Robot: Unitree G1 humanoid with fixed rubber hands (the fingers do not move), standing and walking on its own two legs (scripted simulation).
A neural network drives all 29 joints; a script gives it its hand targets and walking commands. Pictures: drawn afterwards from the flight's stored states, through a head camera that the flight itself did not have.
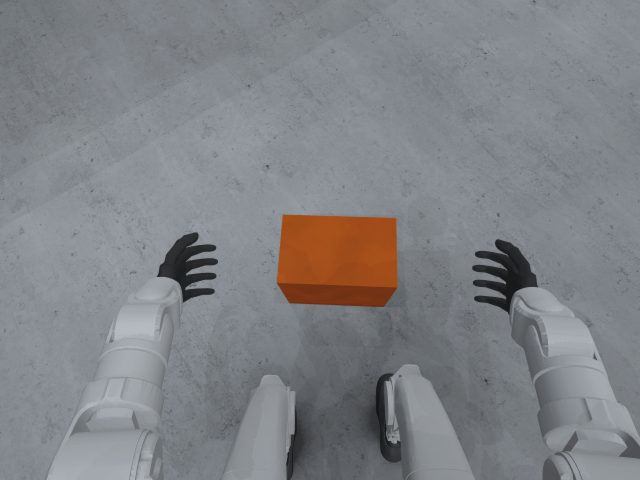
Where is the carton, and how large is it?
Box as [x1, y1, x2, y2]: [277, 215, 397, 306]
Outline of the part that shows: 283,215 277,283 289,302 383,306 397,287 395,218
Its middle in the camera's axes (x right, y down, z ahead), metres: +0.04 +0.07 +1.00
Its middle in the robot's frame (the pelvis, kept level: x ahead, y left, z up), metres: +0.51 +0.00 -0.55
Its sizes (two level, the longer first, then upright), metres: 0.268 0.166 0.256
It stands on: the floor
